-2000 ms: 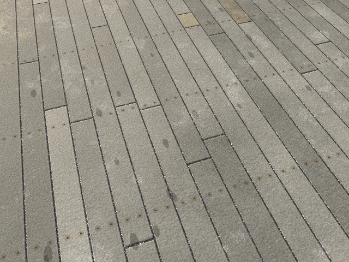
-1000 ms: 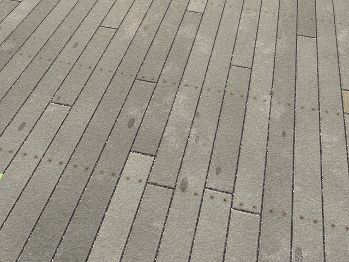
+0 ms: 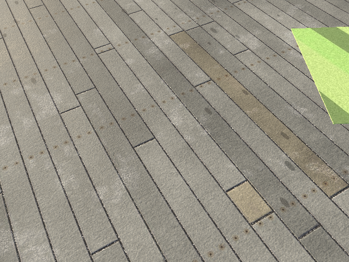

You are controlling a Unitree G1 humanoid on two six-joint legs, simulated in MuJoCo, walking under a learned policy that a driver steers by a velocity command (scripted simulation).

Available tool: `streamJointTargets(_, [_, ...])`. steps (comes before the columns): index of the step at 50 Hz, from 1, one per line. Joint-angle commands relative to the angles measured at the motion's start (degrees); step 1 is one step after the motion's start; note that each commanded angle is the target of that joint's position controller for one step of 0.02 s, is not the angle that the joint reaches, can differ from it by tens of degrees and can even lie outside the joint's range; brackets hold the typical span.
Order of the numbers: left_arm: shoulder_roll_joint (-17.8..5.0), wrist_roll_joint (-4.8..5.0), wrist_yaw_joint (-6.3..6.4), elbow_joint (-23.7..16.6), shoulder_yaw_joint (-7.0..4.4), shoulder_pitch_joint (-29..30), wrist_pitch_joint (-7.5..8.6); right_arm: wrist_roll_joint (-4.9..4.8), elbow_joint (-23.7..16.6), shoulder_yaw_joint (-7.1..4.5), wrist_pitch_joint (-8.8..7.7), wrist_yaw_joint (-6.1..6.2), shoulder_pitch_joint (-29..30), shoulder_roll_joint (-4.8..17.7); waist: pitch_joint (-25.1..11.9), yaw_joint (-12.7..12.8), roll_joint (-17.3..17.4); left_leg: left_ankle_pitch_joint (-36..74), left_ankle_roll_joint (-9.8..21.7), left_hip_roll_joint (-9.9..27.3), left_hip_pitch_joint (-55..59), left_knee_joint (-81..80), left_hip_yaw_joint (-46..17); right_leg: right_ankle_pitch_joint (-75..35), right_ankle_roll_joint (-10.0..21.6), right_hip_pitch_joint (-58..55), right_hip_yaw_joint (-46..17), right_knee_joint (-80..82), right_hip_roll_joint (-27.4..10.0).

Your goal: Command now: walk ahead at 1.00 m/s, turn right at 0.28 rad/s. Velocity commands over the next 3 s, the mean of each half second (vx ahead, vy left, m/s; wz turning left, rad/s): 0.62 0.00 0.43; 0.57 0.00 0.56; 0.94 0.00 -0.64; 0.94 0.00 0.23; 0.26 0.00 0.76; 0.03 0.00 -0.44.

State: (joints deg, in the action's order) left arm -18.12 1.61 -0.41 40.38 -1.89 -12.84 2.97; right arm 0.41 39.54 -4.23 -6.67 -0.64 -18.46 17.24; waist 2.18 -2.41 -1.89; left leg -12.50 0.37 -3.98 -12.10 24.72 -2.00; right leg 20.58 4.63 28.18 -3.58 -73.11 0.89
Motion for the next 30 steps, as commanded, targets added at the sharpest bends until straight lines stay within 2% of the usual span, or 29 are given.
streamJointTargets(1, [1.59, -0.26, -0.68, -6.65, 1.23, 3.70, 1.38, -1.52, -0.29, 0.81, -0.68, -1.06, -2.29, 0.78, 2.16, 2.43, 5.32, -5.67, 12.63, 15.54, 6.60, -14.40, -23.15, 0.02, 0.00, 15.45, -4.33, 6.62, -6.51])
streamJointTargets(2, [1.63, -1.10, -0.95, -7.70, 1.63, 5.36, 1.90, -1.99, -0.19, 0.51, -0.67, -0.83, -1.92, 2.31, 3.87, 3.10, 5.03, -4.49, 13.63, 15.70, 4.71, -15.72, -23.27, -2.65, -0.88, 16.80, -3.41, 10.29, -7.38])
streamJointTargets(4, [0.53, -2.20, -1.71, -9.38, 2.17, 9.43, 3.17, -2.12, -0.71, -0.65, -0.81, -0.03, -1.16, 6.13, 5.82, 2.93, 3.92, -0.98, 13.28, 14.71, -0.29, -17.59, -19.95, -12.43, -2.46, 13.41, -2.92, 21.51, -7.92])
streamJointTargets(5, [-0.13, -2.54, -2.14, -9.93, 2.27, 12.16, 3.75, -2.33, -0.73, -1.07, -0.86, 0.28, -1.44, 7.50, 5.98, 2.05, 3.01, 1.18, 12.45, 13.49, -3.95, -18.55, -16.89, -17.42, -3.35, 7.86, -1.57, 27.34, -6.67])
streamJointTargets(7, [-0.76, -2.40, -2.67, -10.43, 2.05, 15.66, 4.61, -2.78, 0.08, -1.47, -0.64, 0.52, -3.98, 9.34, 6.00, 0.58, 2.52, 5.50, 11.27, 13.11, -9.17, -20.49, -14.29, -24.62, -4.63, -4.86, 0.76, 34.83, -3.29])
streamJointTargets(9, [-2.90, -2.26, -2.43, -10.51, 0.65, 16.14, 5.13, -2.86, 2.40, -1.07, 0.67, 0.70, -8.77, 8.69, 4.28, 0.02, 4.23, 15.24, 8.63, 13.29, -2.53, -15.71, -13.86, -26.86, -4.67, -9.39, 1.00, 40.59, -0.92])
streamJointTargets(10, [-4.52, -2.45, -2.11, -10.12, -0.42, 14.16, 5.33, -2.70, 3.31, -0.88, 1.45, 0.71, -10.45, 8.52, 1.65, 1.17, 5.48, 24.69, 6.69, 12.56, 1.66, -9.79, -13.09, -25.98, -3.74, -12.45, 1.66, 42.62, 0.60])
streamJointTargets(11, [-5.85, -2.83, -1.69, -9.52, -1.45, 10.16, 5.44, -2.63, 3.51, -0.92, 2.07, 0.70, -10.47, 9.24, -2.04, 4.40, 6.90, 34.21, 4.20, 10.61, 2.69, -1.20, -11.53, -26.85, -2.62, -18.54, 2.97, 44.64, 1.60])
streamJointTargets(12, [-7.18, -3.42, -1.04, -8.37, -2.33, 2.58, 5.29, -2.33, 2.24, -1.05, 2.22, 0.68, -8.41, 9.87, -6.93, 9.24, 8.75, 34.34, 1.15, 7.74, -3.51, 10.72, -10.47, -32.10, -1.64, -30.24, 1.79, 43.38, -1.56])
streamJointTargets(13, [-11.38, -4.29, 0.11, -7.34, -3.38, -8.36, 4.58, -0.56, -0.40, 0.14, 2.14, 1.02, -7.62, 5.81, -17.15, 13.12, 1.75, 12.37, -2.05, 2.97, -15.93, 31.32, -7.70, -45.97, 1.54, -47.82, -8.96, 38.60, -15.03])
streamJointTargets(14, [-13.71, -4.74, -0.63, -7.20, -3.42, -9.66, 3.17, -1.76, 0.46, 2.72, 2.17, 1.04, -20.57, -2.14, -33.60, 6.74, -17.21, -27.68, -4.14, 0.05, -25.85, 51.90, -7.64, -57.37, 12.53, -59.88, -32.32, 39.02, -34.12])
streamJointTargets(15, [-9.98, -3.63, -0.47, -8.21, -3.14, -6.93, 1.77, -2.63, 0.48, 1.19, 3.11, 1.57, -18.21, 4.49, -32.66, 7.36, -11.14, -23.38, -4.64, 4.20, -27.31, 56.29, -7.99, -47.51, 10.80, -53.36, -31.90, 43.06, -28.28])
streamJointTargets(16, [-6.49, -2.65, -0.11, -7.57, -2.39, -3.99, 1.05, -3.12, -1.01, 0.23, 3.86, 2.22, -11.65, 6.23, -22.23, 7.00, -9.03, -20.27, -4.81, 6.17, -31.75, 56.40, -4.13, -47.43, 9.34, -45.59, -21.55, 44.01, -26.32])
streamJointTargets(17, [-4.44, -2.25, 0.14, -6.51, -1.86, -0.71, 0.67, -2.37, -1.56, 0.08, 4.63, 2.87, -8.71, 5.97, -15.39, 5.43, -5.49, -17.24, -5.17, 7.88, -31.74, 54.47, -1.86, -48.87, 8.50, -37.02, -15.45, 46.43, -23.25])
streamJointTargets(18, [-2.66, -2.44, 0.24, -6.09, -1.56, 2.01, 0.58, -1.54, -1.67, -0.34, 5.64, 3.05, -8.08, 5.53, -11.20, 3.45, -5.23, -15.64, -5.32, 9.32, -29.28, 53.02, -1.47, -47.76, 7.93, -29.09, -10.51, 48.82, -21.29])
streamJointTargets(19, [-2.76, -2.96, 0.32, -5.58, -1.81, 5.50, 0.61, -1.97, -2.00, -0.30, 7.01, 2.91, -9.74, 3.32, -8.80, 0.23, -7.68, -15.12, -5.44, 11.00, -24.74, 51.08, -1.75, -42.68, 7.63, -21.50, -6.80, 52.38, -20.98])
streamJointTargets(20, [-2.35, -2.91, 0.33, -5.35, -2.04, 9.04, 0.87, -2.25, -2.40, -0.12, 8.10, 2.94, -9.05, 1.80, -6.42, -1.07, -7.85, -14.49, -5.51, 11.86, -22.24, 47.89, -1.08, -38.65, 7.51, -15.74, -3.65, 55.57, -20.91])
streamJointTargets(21, [-2.65, -2.83, 0.44, -4.92, -2.30, 11.43, 1.25, -2.05, -3.45, -0.15, 8.76, 2.93, -6.77, 1.40, -4.41, -1.48, -7.02, -12.60, -5.53, 12.26, -21.08, 43.39, -0.64, -37.43, 7.53, -12.54, -0.55, 57.41, -20.75])
streamJointTargets(22, [-3.69, -2.61, 0.63, -4.33, -2.77, 12.75, 1.58, -1.56, -4.28, -0.27, 9.00, 2.72, -5.12, 1.47, -4.06, -1.77, -6.41, -8.41, -5.07, 12.60, -19.58, 38.39, -0.57, -37.21, 7.25, -11.56, 1.94, 58.13, -20.58])
streamJointTargets(23, [-4.59, -2.20, 0.90, -3.92, -3.19, 13.80, 1.74, -1.19, -4.42, -0.30, 8.94, 2.14, -4.45, 1.53, -5.18, -1.98, -5.46, -1.70, -4.04, 12.75, -16.25, 32.55, -0.41, -36.48, 6.51, -11.42, 4.83, 58.06, -19.76])
streamJointTargets(25, [-5.46, -1.22, 1.16, -3.20, -3.66, 15.00, 1.71, -1.09, -3.87, -0.49, 8.96, 0.58, -3.34, 1.97, -6.70, -1.71, -4.37, 7.83, -2.24, 11.18, -10.95, 23.50, 1.34, -34.98, 5.21, -12.99, 9.87, 56.95, -18.12])
streamJointTargets(28, [-7.30, 0.40, 0.84, -1.64, -4.46, 13.73, 1.16, -1.36, -5.71, -1.51, 9.87, -1.17, 0.21, 4.91, -5.79, -0.79, -2.88, 7.26, 0.25, 9.81, -9.35, 17.63, 3.59, -32.10, 3.54, -16.78, 12.14, 53.04, -19.53])
streamJointTargets(30, [-9.99, 1.07, 0.34, -0.47, -5.52, 11.54, 0.45, -1.90, -7.58, -2.49, 10.65, -1.22, 2.97, 6.82, -5.67, -0.69, -1.56, 2.81, 3.28, 8.83, -7.43, 17.66, 5.95, -19.67, 2.40, -17.53, 11.86, 51.87, -21.85])
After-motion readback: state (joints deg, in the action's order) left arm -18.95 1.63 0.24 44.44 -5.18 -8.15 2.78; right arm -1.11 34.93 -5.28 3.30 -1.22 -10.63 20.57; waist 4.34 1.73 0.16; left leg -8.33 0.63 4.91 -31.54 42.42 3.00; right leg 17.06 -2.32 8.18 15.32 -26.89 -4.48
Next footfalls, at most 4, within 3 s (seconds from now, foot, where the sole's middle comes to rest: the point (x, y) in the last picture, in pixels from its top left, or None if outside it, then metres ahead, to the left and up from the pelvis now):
0.24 right None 0.43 -0.15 -0.77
0.66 left None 0.47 0.13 -0.77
1.20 right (150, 159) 0.96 0.12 -0.77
1.68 left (105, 99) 1.38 0.37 -0.77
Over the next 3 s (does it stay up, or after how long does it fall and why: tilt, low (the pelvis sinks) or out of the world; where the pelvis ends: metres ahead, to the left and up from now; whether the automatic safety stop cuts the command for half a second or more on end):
stays up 1.71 0.34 0.00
